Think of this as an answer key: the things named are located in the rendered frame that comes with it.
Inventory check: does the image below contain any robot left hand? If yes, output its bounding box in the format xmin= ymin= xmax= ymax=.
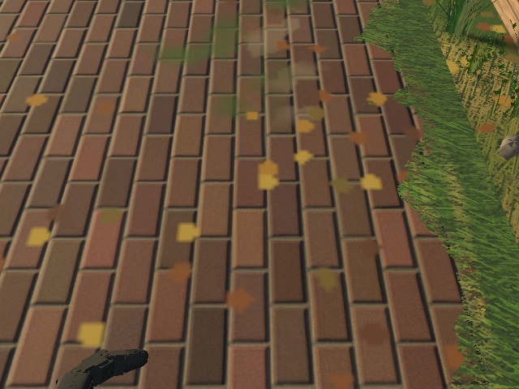
xmin=55 ymin=349 xmax=148 ymax=389

